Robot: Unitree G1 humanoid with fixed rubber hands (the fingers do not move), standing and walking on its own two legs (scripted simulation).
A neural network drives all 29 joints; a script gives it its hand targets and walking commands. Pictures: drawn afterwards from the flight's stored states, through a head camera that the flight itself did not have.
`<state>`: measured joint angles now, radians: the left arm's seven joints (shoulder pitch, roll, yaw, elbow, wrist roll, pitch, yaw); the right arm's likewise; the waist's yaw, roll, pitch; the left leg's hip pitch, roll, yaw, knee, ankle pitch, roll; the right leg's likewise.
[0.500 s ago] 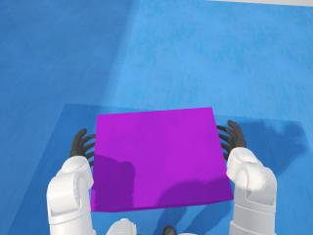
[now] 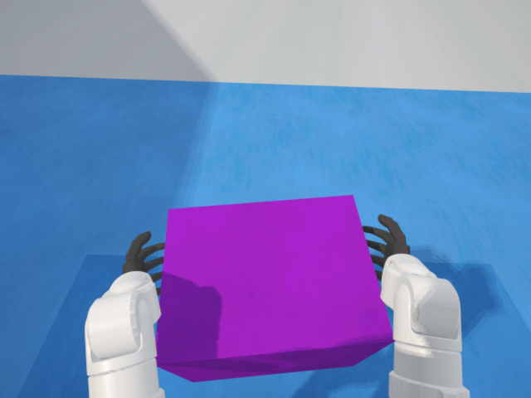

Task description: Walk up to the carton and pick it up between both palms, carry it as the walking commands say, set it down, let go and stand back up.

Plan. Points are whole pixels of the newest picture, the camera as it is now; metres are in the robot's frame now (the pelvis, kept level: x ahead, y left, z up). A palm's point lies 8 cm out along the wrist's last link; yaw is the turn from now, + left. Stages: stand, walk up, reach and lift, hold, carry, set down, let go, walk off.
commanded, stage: carry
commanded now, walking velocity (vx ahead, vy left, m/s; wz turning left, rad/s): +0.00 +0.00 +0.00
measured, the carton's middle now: (268, 294) +0.29 +0.00 +0.00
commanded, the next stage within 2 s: none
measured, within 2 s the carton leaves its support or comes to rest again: neither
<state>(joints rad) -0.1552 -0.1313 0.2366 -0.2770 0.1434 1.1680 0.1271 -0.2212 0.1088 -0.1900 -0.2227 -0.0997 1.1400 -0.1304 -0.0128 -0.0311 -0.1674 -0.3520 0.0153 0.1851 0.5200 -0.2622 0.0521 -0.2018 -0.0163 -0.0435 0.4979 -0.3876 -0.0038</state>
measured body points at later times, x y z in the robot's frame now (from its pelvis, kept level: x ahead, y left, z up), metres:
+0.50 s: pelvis -0.02 +0.00 +0.00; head -0.05 +0.00 +0.45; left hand +0.25 +0.19 +0.07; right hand +0.27 -0.17 +0.08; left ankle +0.00 +0.08 -0.73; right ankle -0.09 -0.11 -0.73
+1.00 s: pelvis -0.05 +0.00 +0.00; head -0.08 +0.00 +0.45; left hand +0.23 +0.18 +0.06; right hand +0.24 -0.18 +0.07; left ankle +0.00 +0.08 -0.73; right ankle -0.09 -0.11 -0.73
